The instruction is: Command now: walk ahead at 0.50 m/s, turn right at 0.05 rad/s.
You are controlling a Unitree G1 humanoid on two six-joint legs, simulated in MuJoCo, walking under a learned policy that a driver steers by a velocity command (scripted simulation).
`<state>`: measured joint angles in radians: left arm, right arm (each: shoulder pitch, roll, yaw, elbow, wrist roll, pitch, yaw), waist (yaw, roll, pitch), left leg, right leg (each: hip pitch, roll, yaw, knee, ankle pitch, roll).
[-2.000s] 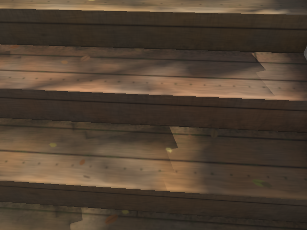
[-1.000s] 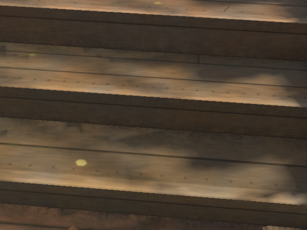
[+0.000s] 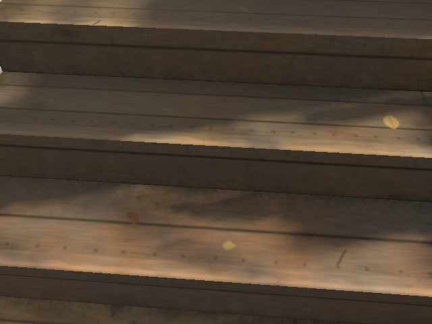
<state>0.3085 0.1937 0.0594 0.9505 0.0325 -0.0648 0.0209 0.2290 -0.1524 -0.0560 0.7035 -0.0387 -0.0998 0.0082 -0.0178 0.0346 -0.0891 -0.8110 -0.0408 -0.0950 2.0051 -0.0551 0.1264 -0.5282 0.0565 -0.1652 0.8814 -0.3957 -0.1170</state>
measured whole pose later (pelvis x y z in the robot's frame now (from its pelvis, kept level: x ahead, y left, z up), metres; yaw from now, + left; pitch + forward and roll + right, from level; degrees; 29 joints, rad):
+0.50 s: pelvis +0.28 +0.03 +0.15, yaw -12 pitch +2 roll +3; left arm 0.23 0.20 0.10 0.70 0.05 -0.08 -0.01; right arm 0.20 -0.19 -0.07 0.85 -0.03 -0.06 -0.03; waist 0.04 -0.06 -0.08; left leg -0.55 0.05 0.23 0.97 -0.45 0.05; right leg -0.81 0.04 0.09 1.95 -0.05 -0.13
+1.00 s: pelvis +0.49 -0.09 +0.31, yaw -22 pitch +2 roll -1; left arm 0.14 0.17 0.05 0.74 0.02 0.00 0.02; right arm 0.21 -0.20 -0.07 0.72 -0.03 -0.07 -0.01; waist -0.02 0.01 0.04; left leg -0.62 0.01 -0.07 1.78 -0.13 0.02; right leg -0.70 0.04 -0.13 0.98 -0.32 -0.11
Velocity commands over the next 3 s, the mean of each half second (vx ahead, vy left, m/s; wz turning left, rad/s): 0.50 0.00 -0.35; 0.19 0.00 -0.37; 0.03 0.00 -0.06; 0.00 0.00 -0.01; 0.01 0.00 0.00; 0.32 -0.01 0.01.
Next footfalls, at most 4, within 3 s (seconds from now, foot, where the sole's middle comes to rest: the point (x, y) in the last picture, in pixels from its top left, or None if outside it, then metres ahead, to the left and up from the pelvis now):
0.34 left None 0.38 0.12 -0.56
0.84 right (307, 242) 0.61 -0.21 -0.39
1.40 left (221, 231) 0.65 0.01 -0.39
2.98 right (388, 124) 0.87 -0.44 -0.23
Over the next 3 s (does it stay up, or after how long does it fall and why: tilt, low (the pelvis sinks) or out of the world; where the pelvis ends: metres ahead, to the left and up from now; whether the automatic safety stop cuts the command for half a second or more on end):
stays up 0.74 -0.24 0.39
